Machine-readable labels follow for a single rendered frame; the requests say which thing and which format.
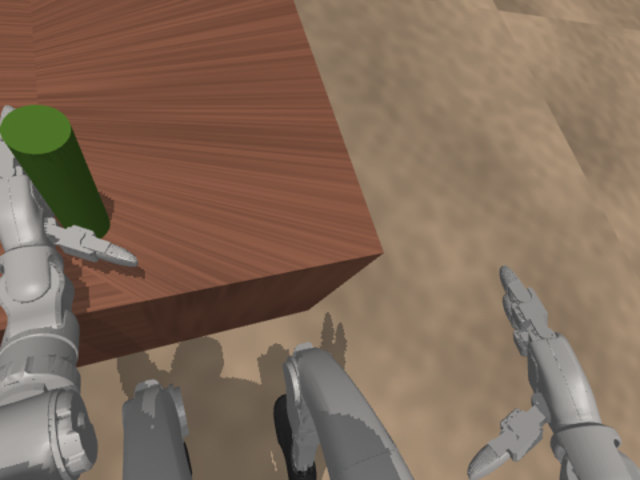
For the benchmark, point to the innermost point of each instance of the right robot foot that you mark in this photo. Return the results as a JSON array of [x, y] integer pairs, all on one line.
[[285, 440]]

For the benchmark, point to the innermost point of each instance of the right robot hand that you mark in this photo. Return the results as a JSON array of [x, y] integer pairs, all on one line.
[[562, 394]]

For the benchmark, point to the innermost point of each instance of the left robot arm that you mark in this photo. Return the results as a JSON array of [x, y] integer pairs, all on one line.
[[45, 431]]

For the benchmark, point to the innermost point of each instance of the left robot hand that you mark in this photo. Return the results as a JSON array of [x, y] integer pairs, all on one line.
[[26, 218]]

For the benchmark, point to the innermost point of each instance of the can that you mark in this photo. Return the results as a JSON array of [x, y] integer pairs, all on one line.
[[43, 142]]

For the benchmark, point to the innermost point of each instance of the right robot arm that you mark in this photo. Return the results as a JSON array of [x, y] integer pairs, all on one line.
[[588, 451]]

